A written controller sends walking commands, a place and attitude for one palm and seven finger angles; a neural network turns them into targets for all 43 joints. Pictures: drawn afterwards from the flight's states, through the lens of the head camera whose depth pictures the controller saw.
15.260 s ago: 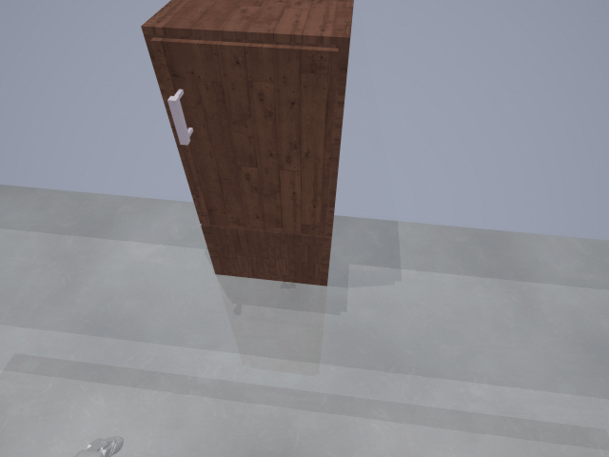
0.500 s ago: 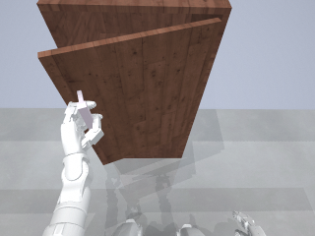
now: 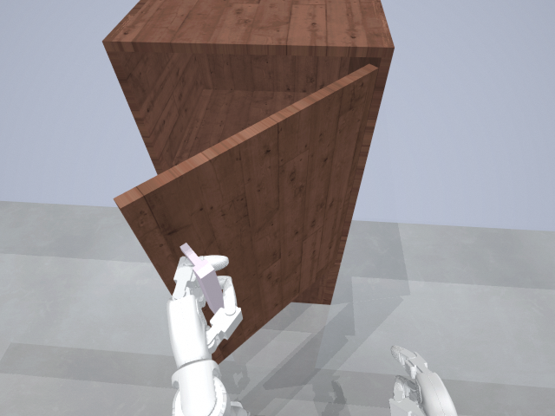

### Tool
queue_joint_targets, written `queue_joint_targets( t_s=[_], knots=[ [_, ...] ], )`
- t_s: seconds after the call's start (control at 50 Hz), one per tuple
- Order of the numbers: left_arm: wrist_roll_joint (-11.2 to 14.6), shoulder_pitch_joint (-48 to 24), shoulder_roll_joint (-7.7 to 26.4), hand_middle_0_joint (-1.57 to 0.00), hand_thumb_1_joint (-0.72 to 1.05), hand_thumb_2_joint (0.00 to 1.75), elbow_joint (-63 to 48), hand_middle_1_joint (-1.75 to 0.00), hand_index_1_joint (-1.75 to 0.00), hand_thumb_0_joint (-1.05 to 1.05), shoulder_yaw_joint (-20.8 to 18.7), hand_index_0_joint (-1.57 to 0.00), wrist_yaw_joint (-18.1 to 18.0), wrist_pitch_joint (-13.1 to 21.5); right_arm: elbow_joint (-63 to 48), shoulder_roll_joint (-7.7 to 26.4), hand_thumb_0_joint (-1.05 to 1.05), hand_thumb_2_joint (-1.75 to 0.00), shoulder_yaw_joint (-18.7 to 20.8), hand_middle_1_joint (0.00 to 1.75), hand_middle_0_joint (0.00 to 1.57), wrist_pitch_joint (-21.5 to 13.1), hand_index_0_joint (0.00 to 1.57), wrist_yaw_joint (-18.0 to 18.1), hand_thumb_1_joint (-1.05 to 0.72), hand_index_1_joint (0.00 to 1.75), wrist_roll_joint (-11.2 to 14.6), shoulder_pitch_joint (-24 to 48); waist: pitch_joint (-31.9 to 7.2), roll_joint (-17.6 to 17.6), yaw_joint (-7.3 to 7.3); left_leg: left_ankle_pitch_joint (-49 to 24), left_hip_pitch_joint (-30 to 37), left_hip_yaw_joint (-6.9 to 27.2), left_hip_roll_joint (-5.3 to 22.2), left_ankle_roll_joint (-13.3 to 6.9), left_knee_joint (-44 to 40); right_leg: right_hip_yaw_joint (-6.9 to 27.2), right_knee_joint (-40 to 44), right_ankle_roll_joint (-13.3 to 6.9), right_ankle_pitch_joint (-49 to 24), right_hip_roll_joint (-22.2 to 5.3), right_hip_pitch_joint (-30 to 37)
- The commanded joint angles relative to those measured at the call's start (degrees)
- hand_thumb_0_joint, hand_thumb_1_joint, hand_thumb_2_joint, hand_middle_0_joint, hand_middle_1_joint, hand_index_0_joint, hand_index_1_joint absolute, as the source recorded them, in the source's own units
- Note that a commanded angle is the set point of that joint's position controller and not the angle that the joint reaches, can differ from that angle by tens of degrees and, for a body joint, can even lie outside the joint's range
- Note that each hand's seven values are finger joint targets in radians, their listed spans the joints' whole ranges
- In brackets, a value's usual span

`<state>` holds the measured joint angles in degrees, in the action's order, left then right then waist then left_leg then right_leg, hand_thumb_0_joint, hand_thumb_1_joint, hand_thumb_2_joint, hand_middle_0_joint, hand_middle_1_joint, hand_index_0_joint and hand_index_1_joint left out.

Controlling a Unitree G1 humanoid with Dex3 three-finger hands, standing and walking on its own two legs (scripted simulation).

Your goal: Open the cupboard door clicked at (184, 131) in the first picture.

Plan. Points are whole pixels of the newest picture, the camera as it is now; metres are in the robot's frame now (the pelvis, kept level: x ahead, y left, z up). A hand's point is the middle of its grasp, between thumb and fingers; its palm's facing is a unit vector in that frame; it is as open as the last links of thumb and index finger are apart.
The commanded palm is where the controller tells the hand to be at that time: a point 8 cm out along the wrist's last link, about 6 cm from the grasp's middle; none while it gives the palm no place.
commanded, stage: open thumb and fingers to let go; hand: left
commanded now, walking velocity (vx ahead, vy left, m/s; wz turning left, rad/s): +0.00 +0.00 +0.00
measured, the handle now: (203, 280) +0.30 +0.12 +0.05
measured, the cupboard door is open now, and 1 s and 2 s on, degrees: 46 44 46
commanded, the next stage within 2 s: slide the hand sideways off the handle in 0.80 s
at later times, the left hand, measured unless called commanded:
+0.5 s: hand (227, 303) +0.27 +0.09 +0.04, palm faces +0.37 -0.93 +0.00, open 12.3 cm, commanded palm +0.22 +0.13 +0.04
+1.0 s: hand (222, 316) +0.25 +0.09 +0.04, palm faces +0.14 -0.99 -0.06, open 15.4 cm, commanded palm +0.22 +0.13 +0.04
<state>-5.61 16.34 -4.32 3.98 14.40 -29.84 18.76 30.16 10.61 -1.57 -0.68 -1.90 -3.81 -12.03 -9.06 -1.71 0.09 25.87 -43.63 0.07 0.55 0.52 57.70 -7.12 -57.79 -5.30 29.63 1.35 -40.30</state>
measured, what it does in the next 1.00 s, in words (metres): stands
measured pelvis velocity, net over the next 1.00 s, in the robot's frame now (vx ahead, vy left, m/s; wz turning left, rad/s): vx -0.01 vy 0.02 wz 0.00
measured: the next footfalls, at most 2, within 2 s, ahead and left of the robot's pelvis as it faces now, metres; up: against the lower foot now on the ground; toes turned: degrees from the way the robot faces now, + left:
none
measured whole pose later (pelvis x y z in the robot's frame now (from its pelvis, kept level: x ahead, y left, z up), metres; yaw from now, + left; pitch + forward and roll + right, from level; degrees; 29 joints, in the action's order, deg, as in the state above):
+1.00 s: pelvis -0.01 +0.02 -0.01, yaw +0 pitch +13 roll +0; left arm -4.8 14.1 0.2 3.9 13.1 -18.6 19.7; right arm 29.5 10.9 -2.1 -2.0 -0.9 -3.3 -12.0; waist -8.9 -2.0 -0.3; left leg 26.6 -47.6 -0.4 -0.2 -0.9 61.5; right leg -6.7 -61.3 -4.2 30.2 0.4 -44.1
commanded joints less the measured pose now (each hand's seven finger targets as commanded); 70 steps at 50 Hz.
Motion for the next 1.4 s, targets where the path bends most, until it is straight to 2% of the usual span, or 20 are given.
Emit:
queue_joint_targets(
  t_s=[0.0,0.06,0.12,0.18,0.36,0.4,0.56,0.76,0.88,0.9,0.92,0.96,1.0,1.04,1.08,1.1,1.12,1.18,1.26,1.38],
  knots=[
    [-1.4,-15.4,-0.7,-0.39,0.76,0.84,-9.6,-1.34,-1.34,0.00,-2.3,-0.39,-1.2,3.8,-7.1,4.2,0.00,-0.90,1.6,0.30,0.20,-3.5,0.20,1.8,-0.90,0.30,-0.3,6.0,-5.5,6.0,1.87,-3.7,1.3,2.4,-1.8,-1.4,-2.3,13.3,15.1,4.8,-7.8,-4.4,3.6],
    [-0.4,-14.8,-0.1,-0.38,0.55,0.75,-8.9,-1.31,-1.31,0.00,-3.9,-0.38,-1.2,4.2,-6.6,3.8,0.00,-0.90,1.8,0.30,0.20,-3.9,0.20,2.2,-0.90,0.30,-0.4,6.1,-8.6,7.8,1.21,-4.0,-0.1,2.3,-2.1,-1.3,-1.2,16.2,16.1,5.6,-10.0,-5.7,6.8],
    [0.5,-12.3,-0.2,-0.36,0.34,0.66,-10.0,-1.29,-1.29,0.00,-4.4,-0.36,-0.3,4.0,-6.8,3.9,0.00,-0.90,2.3,0.30,0.20,-3.8,0.20,2.1,-0.90,0.30,-0.1,5.3,-13.0,6.9,0.24,-6.9,0.7,2.3,-2.0,-1.1,-1.9,16.1,14.4,5.8,-17.7,-5.8,10.9],
    [1.9,-12.5,-0.6,-0.35,0.13,0.57,-9.9,-1.27,-1.27,0.00,-3.8,-0.35,1.1,3.7,-6.4,4.3,0.00,-0.90,2.3,0.30,0.20,-3.7,0.20,2.3,-0.90,0.30,0.0,4.5,-12.4,8.7,1.21,-7.6,0.2,2.3,-1.9,-1.1,-2.1,16.0,14.2,6.7,-23.1,-6.3,12.3],
    [2.7,-6.3,0.9,-0.30,-0.50,0.30,-10.7,-1.20,-1.20,0.00,-6.2,-0.30,2.9,4.6,-6.7,4.8,0.00,-0.90,2.8,0.30,0.20,-3.3,0.20,2.0,-0.90,0.30,0.1,3.7,-12.4,8.0,0.16,-10.3,0.4,2.2,-1.9,-1.0,-2.4,14.9,12.0,6.6,-31.3,-6.1,13.4],
    [2.6,-6.5,0.0,-0.30,-0.50,0.30,-10.9,-1.20,-1.20,0.00,-5.4,-0.30,2.8,4.8,-6.9,4.8,0.00,-0.90,2.9,0.30,0.20,-3.4,0.20,1.8,-0.90,0.30,0.1,3.5,-11.9,8.3,0.37,-10.0,0.8,2.1,-1.9,-1.0,-2.6,14.0,11.8,6.5,-29.4,-5.7,12.3],
    [0.4,-9.3,-0.8,-0.23,-0.50,0.30,-12.4,-0.80,-0.80,0.00,-2.9,-0.23,1.3,5.6,-7.6,5.1,0.00,-0.90,2.8,0.30,0.20,-4.0,0.20,1.8,-0.90,0.30,-0.1,4.0,-11.2,6.4,1.22,-8.5,2.3,2.3,-1.6,-1.5,-2.3,11.6,10.9,5.4,-20.7,-4.4,6.6],
    [-0.3,-10.0,-1.9,-0.15,-0.50,0.30,-11.3,-0.30,-0.30,0.00,-2.0,-0.15,-0.9,3.6,-8.5,4.9,0.00,-0.90,2.1,0.30,0.20,-3.9,0.20,1.9,-0.90,0.30,-0.2,4.5,-11.2,5.3,0.22,-8.3,4.1,2.3,-1.6,-1.7,-3.6,7.9,9.6,4.0,-15.3,-2.4,4.2],
    [-0.2,-12.5,-3.6,-0.15,-0.50,0.30,-11.8,-0.30,-0.30,0.00,-0.8,-0.15,-1.7,2.6,-8.5,4.9,0.00,-0.90,1.9,0.30,0.20,-4.0,0.20,1.7,-0.90,0.30,-0.2,5.0,-11.1,5.2,0.66,-7.7,5.0,2.5,-1.5,-1.8,-3.9,6.6,9.4,3.7,-12.9,-1.7,2.6],
    [-5.5,-12.5,3.5,-0.15,-0.50,0.30,-11.9,-0.30,-0.30,0.00,8.8,-0.15,9.8,4.5,-7.4,7.5,0.00,-0.90,1.7,0.30,0.20,-4.2,0.20,1.4,-0.90,0.30,0.3,2.2,-8.2,6.2,5.34,-8.2,4.1,1.9,-1.5,-2.7,-2.1,8.8,8.2,4.3,-17.4,-2.3,0.2],
    [-3.2,-14.6,8.2,-0.15,-0.50,0.30,-15.3,-0.30,-0.30,0.00,3.0,-0.15,16.2,6.4,-8.5,7.2,0.00,-0.90,2.5,0.30,0.20,-3.8,0.20,1.7,-0.90,0.30,0.8,1.5,-12.6,4.7,3.35,-9.9,3.7,2.0,-1.5,-2.9,-1.6,9.1,7.2,3.6,-20.1,-2.5,3.2],
    [-1.4,-14.9,9.7,-0.15,-0.50,0.30,-17.0,-0.30,-0.30,0.00,3.4,-0.15,23.4,7.9,-9.5,7.1,0.00,-0.90,2.2,0.30,0.20,-4.0,0.20,2.3,-0.90,0.30,1.1,1.8,-14.0,2.2,2.78,-10.5,4.7,2.1,-1.6,-3.0,-1.7,9.7,6.7,3.6,-22.0,-2.8,4.6],
    [3.0,-12.3,8.4,-0.15,-0.50,0.30,-17.3,-0.30,-0.30,0.00,4.8,-0.15,30.8,8.0,-10.9,7.3,0.00,-0.90,2.0,0.30,0.20,-5.0,0.20,2.4,-0.90,0.30,2.2,1.6,-12.6,2.3,3.29,-9.6,5.2,2.4,-1.7,-3.0,-1.8,9.4,7.2,3.5,-20.0,-2.5,3.9],
    [9.7,-10.6,4.9,-0.15,-0.50,0.30,-17.2,-0.30,-0.30,0.00,4.4,-0.15,34.4,6.2,-12.4,7.1,0.00,-0.90,1.6,0.30,0.20,-5.7,0.20,2.8,-0.90,0.30,3.5,2.4,-10.1,3.7,3.06,-6.8,5.7,2.7,-1.5,-2.8,-3.2,8.2,9.1,3.4,-14.3,-1.6,3.3],
    [14.0,-6.3,5.0,-0.15,-0.50,0.30,-18.0,-0.30,-0.30,0.00,0.5,-0.15,34.0,4.7,-13.7,7.5,0.00,-0.90,1.8,0.30,0.20,-6.5,0.20,3.2,-0.90,0.30,4.2,3.2,-9.5,6.0,1.48,-4.5,5.1,2.7,-1.4,-2.4,-4.2,7.7,10.7,3.6,-8.9,-1.3,3.7],
    [14.7,-4.5,5.6,-0.15,-0.50,0.30,-17.9,-0.30,-0.30,0.00,-1.4,-0.15,32.8,4.1,-14.0,7.8,0.00,-0.90,1.9,0.30,0.20,-6.6,0.20,3.2,-0.90,0.30,4.3,3.3,-9.0,6.8,0.89,-3.6,5.0,2.9,-1.3,-2.2,-4.8,6.9,10.6,3.5,-6.8,-1.1,3.1],
    [14.5,-3.3,5.7,-0.15,-0.50,0.30,-17.6,-0.30,-0.30,0.00,-2.0,-0.15,31.3,3.8,-14.2,7.8,0.00,-0.90,1.7,0.30,0.20,-6.7,0.20,3.0,-0.90,0.30,4.4,3.9,-8.0,4.6,0.32,-3.3,5.0,3.0,-1.4,-2.1,-5.1,6.1,9.7,3.2,-6.1,-0.9,2.1],
    [10.3,-0.1,7.5,-0.15,-0.50,0.30,-20.4,-0.30,-0.30,0.00,-3.2,-0.15,26.3,4.2,-15.1,7.7,0.00,-0.90,2.1,0.30,0.20,-6.4,0.20,1.9,-0.90,0.30,3.5,2.7,-8.8,3.8,-0.10,-4.4,4.7,3.3,-1.1,-2.0,-4.7,4.9,6.3,3.0,-7.5,-0.7,-0.2],
    [5.1,3.5,8.6,-0.15,-0.50,0.30,-22.5,-0.30,-0.30,0.00,-2.0,-0.15,23.6,5.1,-16.1,7.5,0.00,-0.90,2.5,0.30,0.20,-5.4,0.20,0.6,-0.90,0.30,2.8,1.5,-8.4,1.9,0.02,-4.9,3.5,3.4,-0.9,-1.9,-3.7,5.1,4.1,2.6,-8.0,-0.7,-2.3],
    [7.0,6.4,10.6,-0.15,-0.50,0.30,-27.3,-0.30,-0.30,0.00,-3.6,-0.15,25.6,5.7,-17.4,7.7,0.00,-0.90,2.4,0.30,0.20,-4.6,0.20,1.1,-0.90,0.30,3.3,1.4,-8.3,1.5,0.44,-2.9,3.0,3.5,-0.8,-1.9,-3.4,5.4,4.6,2.6,-6.4,-0.1,-2.3]
  ],
)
